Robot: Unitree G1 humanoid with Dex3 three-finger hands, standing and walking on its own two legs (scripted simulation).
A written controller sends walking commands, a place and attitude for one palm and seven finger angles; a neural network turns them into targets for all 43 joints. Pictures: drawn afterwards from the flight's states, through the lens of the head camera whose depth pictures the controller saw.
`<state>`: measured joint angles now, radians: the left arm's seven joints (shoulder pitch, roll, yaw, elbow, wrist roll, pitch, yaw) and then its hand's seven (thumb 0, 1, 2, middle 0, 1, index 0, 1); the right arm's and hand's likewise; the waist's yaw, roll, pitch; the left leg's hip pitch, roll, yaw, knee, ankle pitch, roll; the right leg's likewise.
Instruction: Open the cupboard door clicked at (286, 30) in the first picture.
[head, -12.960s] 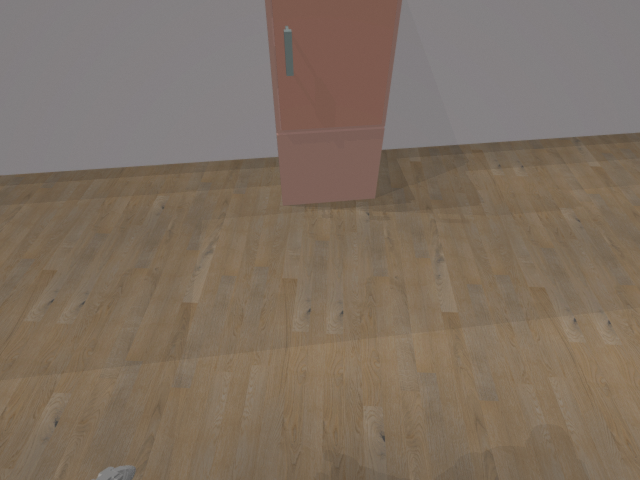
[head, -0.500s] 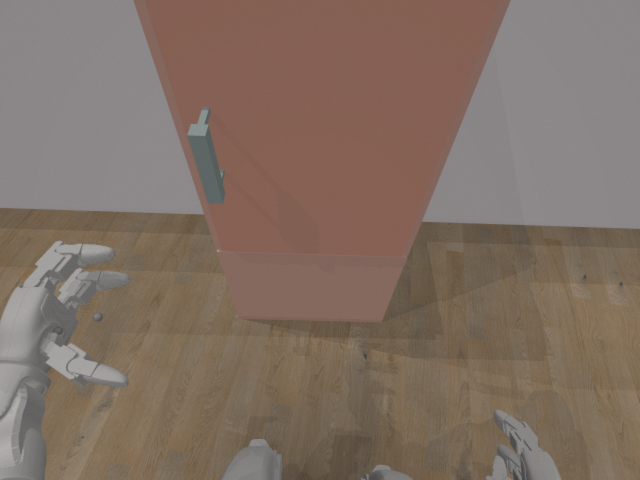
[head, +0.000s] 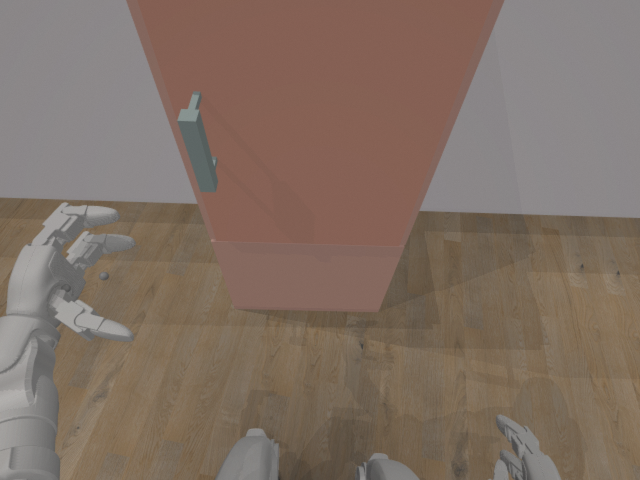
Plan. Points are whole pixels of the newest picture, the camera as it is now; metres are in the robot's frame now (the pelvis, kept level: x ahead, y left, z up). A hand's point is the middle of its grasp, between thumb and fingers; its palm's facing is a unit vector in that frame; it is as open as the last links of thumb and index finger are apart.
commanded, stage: move the hooked fingers beside the handle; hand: left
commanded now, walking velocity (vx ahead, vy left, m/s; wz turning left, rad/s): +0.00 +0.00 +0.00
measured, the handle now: (202, 143) +0.57 +0.21 +0.05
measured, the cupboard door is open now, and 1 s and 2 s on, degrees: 0 0 0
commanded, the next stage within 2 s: none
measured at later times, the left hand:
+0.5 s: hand (130, 226) +0.41 +0.27 +0.05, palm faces +0.03 -1.00 -0.01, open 14.0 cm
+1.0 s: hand (144, 188) +0.48 +0.27 +0.05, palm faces +0.03 -1.00 +0.00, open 14.0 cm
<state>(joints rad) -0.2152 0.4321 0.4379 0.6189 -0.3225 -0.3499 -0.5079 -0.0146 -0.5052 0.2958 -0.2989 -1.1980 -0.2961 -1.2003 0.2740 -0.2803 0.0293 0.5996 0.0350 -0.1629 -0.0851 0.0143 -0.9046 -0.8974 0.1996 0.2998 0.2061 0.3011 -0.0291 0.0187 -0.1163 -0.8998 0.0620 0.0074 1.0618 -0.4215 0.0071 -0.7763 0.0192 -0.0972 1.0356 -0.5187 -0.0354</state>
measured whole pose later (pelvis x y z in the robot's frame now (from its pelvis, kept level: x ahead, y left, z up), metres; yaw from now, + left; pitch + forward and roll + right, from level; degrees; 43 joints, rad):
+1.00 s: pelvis +0.00 +0.02 -0.02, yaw -2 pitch +22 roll -4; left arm -0.77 0.61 0.49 1.14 -0.15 -0.40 -0.42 -0.01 -0.50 0.30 -0.30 -1.20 -0.30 -1.20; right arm 0.34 -0.28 0.04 0.64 0.01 0.01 -0.05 0.01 -0.91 -0.90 0.20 0.30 0.21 0.30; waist -0.14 0.01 -0.12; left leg -1.09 0.08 0.02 1.15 -0.45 0.03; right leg -0.96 0.03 -0.08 1.10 -0.52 -0.01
